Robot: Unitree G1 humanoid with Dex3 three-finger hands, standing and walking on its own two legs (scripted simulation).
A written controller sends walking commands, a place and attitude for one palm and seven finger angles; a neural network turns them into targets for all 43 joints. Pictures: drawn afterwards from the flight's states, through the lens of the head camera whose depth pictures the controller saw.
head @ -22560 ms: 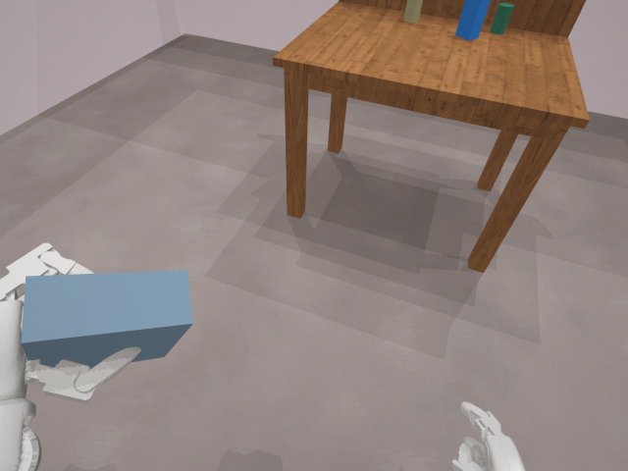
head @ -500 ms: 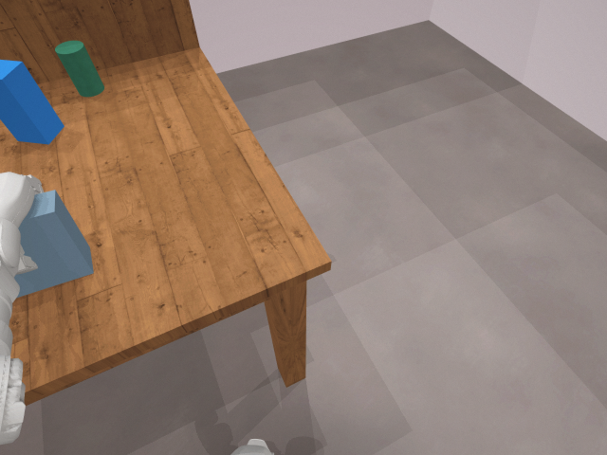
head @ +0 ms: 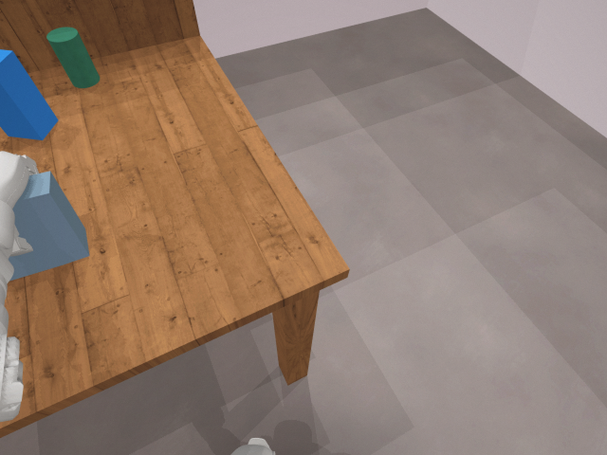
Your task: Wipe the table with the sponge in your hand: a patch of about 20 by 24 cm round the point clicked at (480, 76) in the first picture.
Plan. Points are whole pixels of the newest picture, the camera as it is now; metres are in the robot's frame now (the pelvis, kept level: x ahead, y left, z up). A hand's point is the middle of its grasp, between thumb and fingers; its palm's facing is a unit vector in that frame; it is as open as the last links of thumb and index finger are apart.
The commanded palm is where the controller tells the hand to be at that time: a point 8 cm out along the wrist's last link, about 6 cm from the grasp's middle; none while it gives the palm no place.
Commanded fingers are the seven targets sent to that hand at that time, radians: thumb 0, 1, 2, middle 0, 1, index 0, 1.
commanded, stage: slide across to the middle lane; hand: left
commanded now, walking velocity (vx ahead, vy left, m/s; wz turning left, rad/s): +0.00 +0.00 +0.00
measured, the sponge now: (22, 241) +0.38 +0.40 +0.03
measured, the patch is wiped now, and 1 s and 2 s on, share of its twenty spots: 0.50 0.55 0.80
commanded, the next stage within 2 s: wipe back along the middle lane in 0.70 s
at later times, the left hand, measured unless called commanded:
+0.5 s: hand (33, 194) +0.43 +0.38 +0.08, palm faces -0.12 +0.03 -0.99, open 9.4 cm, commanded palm +0.42 +0.34 +0.12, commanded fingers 0.00 0.10 1.30 -1.20 -1.60 -1.20 -1.60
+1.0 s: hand (69, 186) +0.44 +0.34 +0.07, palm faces -0.11 +0.00 -0.99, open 9.4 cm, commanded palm +0.42 +0.32 +0.11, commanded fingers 0.00 0.10 1.30 -1.20 -1.60 -1.20 -1.60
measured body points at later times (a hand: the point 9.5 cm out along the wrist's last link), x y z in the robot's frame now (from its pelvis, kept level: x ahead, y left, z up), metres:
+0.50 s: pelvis +0.01 +0.01 +0.01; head +0.08 +0.02 +0.45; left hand +0.43 +0.37 +0.13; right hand +0.08 -0.26 -0.12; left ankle +0.03 +0.09 -0.71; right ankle -0.02 -0.12 -0.71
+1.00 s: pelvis +0.04 -0.01 +0.02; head +0.09 -0.01 +0.46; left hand +0.45 +0.33 +0.13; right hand +0.10 -0.28 -0.12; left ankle +0.03 +0.09 -0.71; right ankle -0.02 -0.12 -0.71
